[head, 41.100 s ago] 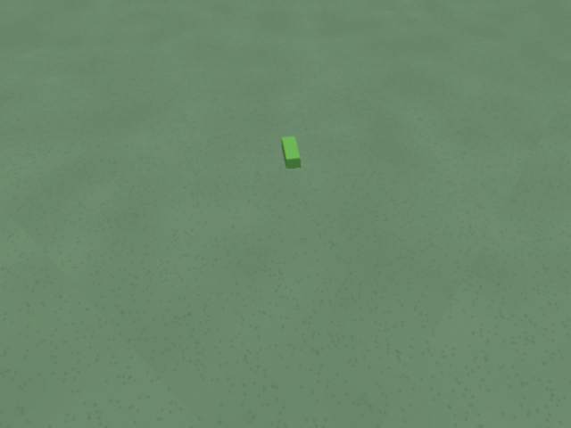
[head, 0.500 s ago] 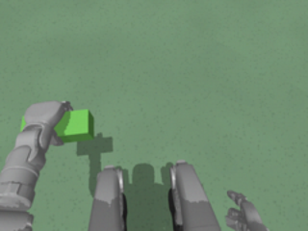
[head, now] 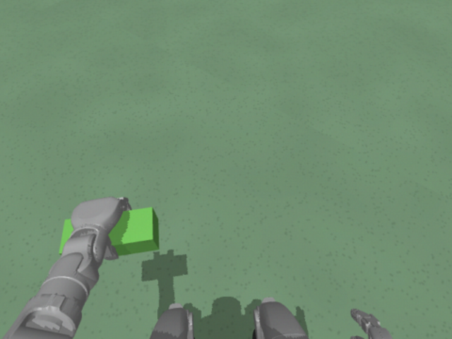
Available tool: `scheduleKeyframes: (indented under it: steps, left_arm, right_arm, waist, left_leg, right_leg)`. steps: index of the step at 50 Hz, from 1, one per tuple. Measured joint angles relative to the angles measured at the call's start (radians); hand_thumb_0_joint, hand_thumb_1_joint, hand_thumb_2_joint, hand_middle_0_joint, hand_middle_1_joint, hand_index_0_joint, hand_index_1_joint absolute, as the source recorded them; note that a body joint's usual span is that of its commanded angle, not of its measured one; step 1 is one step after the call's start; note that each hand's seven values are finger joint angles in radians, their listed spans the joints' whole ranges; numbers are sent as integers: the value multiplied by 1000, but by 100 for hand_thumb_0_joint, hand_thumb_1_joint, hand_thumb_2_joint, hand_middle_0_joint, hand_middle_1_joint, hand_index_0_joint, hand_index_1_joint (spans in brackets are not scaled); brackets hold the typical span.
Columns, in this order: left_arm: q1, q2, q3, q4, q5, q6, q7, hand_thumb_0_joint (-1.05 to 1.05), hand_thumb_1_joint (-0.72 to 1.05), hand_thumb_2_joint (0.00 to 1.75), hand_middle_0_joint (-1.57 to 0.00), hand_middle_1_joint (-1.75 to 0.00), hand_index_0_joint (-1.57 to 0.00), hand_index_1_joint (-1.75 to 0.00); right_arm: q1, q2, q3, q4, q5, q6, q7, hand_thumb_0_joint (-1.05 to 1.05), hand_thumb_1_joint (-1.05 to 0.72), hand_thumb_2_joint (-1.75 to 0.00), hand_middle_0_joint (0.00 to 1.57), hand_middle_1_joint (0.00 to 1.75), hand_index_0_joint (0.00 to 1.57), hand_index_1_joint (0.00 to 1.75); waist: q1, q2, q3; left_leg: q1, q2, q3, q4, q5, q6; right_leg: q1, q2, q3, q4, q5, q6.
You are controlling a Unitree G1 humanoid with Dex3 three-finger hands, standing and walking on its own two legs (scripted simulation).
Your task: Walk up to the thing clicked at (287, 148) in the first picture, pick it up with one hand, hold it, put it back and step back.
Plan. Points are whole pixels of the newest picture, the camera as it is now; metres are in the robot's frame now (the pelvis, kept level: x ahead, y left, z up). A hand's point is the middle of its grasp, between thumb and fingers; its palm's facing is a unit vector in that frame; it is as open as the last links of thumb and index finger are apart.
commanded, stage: lift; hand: left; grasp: from above
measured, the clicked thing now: (113, 234) +0.34 +0.23 -0.11
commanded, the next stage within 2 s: hold in 0.22 s
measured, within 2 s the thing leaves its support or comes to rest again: neither
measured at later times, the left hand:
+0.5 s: hand (99, 214) +0.35 +0.22 -0.02, palm faces -0.45 -0.07 -0.89, open 10.0 cm
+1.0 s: hand (96, 212) +0.34 +0.21 +0.02, palm faces -0.44 -0.06 -0.89, open 10.0 cm
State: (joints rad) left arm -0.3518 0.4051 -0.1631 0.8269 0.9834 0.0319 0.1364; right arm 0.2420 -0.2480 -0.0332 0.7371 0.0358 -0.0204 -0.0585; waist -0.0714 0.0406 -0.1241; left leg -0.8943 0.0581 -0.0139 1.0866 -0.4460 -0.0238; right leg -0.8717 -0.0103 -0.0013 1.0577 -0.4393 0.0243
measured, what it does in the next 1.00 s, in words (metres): rises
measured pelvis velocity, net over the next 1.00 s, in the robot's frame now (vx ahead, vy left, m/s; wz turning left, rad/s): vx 0.03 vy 0.00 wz -0.01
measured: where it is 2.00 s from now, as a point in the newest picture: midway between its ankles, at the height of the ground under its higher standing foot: outside the picture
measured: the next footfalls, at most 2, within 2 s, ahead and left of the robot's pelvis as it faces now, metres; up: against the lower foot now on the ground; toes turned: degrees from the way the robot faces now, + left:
none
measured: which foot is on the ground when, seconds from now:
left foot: down 0.00-1.00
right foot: down 0.00-1.00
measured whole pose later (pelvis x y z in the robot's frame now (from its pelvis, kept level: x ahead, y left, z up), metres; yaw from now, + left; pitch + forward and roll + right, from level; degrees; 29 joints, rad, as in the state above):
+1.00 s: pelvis +0.03 +0.00 +0.07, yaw -1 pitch +4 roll +0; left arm -0.25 0.38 -0.21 0.66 0.99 0.05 0.00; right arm 0.21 -0.25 -0.04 0.69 0.05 0.05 -0.04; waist -0.01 0.05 -0.06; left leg -0.39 0.04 0.04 0.62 -0.30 -0.02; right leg -0.41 -0.02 0.03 0.63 -0.31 0.02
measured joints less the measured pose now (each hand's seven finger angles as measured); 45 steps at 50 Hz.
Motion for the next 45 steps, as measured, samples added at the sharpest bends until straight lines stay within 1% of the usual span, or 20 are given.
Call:
scheduleKeyframes:
  steps: [5, 14, 22, 32, 45]
  left_arm:
    - [2, -13, -6, 15, -4, 8, 6, 2, 3, 44, -64, -61, -70, -55]
    - [15, -28, -19, 16, -5, 11, -4, 2, 3, 44, -63, -62, -69, -55]
    - [29, -33, -30, 0, 5, 11, -15, 2, 4, 44, -63, -62, -69, -55]
    - [53, -33, -41, -50, 14, 11, -60, 2, 3, 44, -63, -62, -69, -55]
    - [85, -26, -49, -136, 7, 14, -121, 2, 3, 44, -64, -61, -70, -54]
  right_arm:
    - [9, 3, -4, 7, 0, 3, 4, 1, -90, -90, 20, 30, 21, 30]
    - [16, 8, -9, 13, 1, 14, 13, 1, -90, -90, 20, 30, 21, 30]
    - [8, 7, -14, 10, 4, 25, 19, 1, -90, -90, 20, 30, 21, 30]
    - [-2, 0, -19, -5, 10, 46, 25, 1, -90, -90, 20, 30, 21, 30]
    - [-17, -6, -12, -38, 17, 70, 23, 1, -91, -90, 20, 30, 20, 30]
  waist:
    - [3, -1, 16]
    - [14, -4, 34]
    - [25, -4, 39]
    - [41, -2, 41]
    - [58, 5, 59]
  left_leg:
    - [94, -1, 9, -92, 25, 1]
    - [231, -6, 22, -223, 60, 3]
    - [323, -10, 33, -308, 82, 5]
    - [412, -13, 43, -383, 102, 5]
    - [480, -13, 49, -446, 133, 1]
  right_leg:
    - [91, -1, 5, -89, 25, 1]
    - [224, -6, 11, -217, 61, 3]
    - [311, -10, 18, -297, 82, 5]
    - [393, -12, 24, -364, 100, 5]
    - [452, -12, 29, -411, 124, 1]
